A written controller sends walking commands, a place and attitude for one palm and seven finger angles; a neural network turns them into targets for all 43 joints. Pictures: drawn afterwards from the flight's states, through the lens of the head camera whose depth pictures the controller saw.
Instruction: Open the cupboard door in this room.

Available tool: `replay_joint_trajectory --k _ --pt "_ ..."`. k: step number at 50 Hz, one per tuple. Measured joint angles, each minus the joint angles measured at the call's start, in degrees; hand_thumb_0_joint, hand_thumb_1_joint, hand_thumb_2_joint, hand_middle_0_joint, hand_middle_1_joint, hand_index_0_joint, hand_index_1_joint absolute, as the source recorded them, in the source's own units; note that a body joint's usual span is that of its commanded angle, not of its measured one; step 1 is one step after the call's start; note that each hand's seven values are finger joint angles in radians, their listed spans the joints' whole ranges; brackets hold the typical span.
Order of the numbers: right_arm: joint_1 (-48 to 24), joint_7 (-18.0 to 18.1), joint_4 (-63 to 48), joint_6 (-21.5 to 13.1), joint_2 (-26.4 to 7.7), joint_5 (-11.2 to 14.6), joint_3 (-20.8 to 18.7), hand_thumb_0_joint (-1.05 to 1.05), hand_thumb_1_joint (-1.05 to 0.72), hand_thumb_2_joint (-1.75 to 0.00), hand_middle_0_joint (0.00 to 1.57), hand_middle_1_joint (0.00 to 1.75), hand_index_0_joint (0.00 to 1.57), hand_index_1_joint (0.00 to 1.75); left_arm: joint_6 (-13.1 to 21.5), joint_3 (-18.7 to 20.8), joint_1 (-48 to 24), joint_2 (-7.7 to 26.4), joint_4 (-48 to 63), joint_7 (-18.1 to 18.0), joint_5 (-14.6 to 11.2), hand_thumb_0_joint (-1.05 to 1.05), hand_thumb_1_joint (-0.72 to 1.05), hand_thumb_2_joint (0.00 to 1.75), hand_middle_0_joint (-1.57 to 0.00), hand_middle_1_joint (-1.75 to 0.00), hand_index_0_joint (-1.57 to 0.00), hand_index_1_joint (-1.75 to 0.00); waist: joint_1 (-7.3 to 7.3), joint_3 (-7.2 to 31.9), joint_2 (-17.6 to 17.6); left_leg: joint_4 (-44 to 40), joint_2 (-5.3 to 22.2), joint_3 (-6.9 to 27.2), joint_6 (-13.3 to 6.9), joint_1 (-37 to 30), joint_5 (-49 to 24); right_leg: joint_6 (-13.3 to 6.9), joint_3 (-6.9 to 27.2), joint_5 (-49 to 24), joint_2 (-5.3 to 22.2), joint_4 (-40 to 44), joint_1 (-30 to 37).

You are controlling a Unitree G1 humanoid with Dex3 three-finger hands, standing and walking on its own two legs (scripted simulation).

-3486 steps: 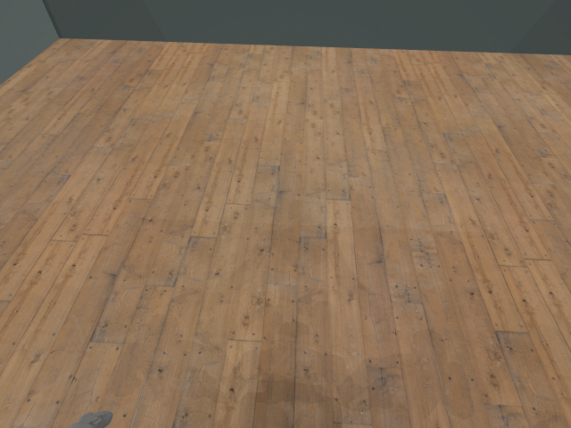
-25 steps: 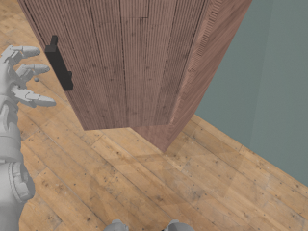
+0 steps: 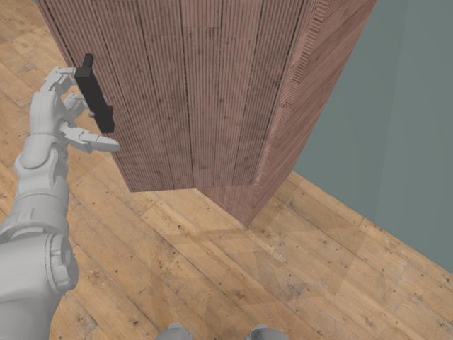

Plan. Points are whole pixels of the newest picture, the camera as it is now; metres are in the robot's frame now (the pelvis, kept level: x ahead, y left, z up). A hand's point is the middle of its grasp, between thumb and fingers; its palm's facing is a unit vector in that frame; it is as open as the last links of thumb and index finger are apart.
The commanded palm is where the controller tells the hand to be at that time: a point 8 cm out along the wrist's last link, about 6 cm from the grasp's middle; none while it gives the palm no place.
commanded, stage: slide the fingers in behind the handle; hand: left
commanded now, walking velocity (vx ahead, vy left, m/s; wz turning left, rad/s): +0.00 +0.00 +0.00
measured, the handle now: (98, 95) +0.53 +0.22 +0.10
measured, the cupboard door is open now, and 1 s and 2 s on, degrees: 45 45 60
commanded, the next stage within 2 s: close the thumb around the handle in 0.62 s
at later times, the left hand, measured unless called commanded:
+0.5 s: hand (104, 115) +0.47 +0.20 +0.11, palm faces +0.08 -1.00 -0.01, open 14.0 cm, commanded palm +0.45 +0.25 +0.10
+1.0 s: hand (106, 113) +0.48 +0.19 +0.10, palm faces +0.06 -1.00 +0.00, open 11.7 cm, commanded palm +0.45 +0.24 +0.10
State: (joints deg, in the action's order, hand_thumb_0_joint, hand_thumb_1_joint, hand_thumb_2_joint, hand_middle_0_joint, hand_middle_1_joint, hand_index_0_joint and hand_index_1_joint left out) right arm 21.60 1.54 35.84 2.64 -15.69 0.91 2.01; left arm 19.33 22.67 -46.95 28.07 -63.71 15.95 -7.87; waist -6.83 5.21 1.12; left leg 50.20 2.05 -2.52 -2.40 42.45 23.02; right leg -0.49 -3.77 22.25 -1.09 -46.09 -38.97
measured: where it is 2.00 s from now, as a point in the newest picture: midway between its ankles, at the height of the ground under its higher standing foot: outside the picture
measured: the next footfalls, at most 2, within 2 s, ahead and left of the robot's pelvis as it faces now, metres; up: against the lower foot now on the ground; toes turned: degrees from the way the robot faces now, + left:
none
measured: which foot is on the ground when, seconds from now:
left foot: down 0.00-1.00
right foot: down 0.00-1.00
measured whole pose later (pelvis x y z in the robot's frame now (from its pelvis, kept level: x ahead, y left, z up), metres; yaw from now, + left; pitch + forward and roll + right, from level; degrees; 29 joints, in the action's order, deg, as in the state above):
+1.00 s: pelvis +0.00 -0.01 +0.00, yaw +0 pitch +15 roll -2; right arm 22.2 1.6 36.4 2.7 -15.9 1.2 1.4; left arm 19.8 21.9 -46.4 26.6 -63.8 14.0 -7.8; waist -7.0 5.3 1.4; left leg 49.3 2.4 -2.4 -1.5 41.7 22.8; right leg -1.3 -3.6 22.5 -1.5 -46.1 -38.8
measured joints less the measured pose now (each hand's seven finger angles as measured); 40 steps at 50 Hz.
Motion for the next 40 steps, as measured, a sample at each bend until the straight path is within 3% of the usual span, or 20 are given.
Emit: replay_joint_trajectory --k 18,40 --pt "1.53 -0.09 0.79 0.2 -0.19 0.24 -0.6 0.0 -0.91 -0.9 0.21 0.3 0.2 0.3 0.83 -0.09 1.16 -1.32 0.39 -2.23 0.43 -0.01 -0.5 0.3 -0.31 -1.2 -0.3 -1.2 -0.41 0.02 0.37 -1.12 0.56 -0.15 0.93 -1.19 -0.6 -0.97 0.22 -0.13 -0.6 0.07 0.5" --pt "0.3 0.53 0.44 -0.32 -0.68 0.47 -0.57 0.0 -0.91 -0.9 0.21 0.3 0.2 0.3 0.4 -0.16 -0.12 0.47 -1.05 -0.58 -0.19 -0.01 -0.48 0.31 -0.31 -1.2 -0.3 -1.2 -0.29 -0.41 0.09 -1.04 0.52 0.53 1.2 -0.31 -0.8 -1.25 -0.37 -0.13 -0.64 0.09 -0.12"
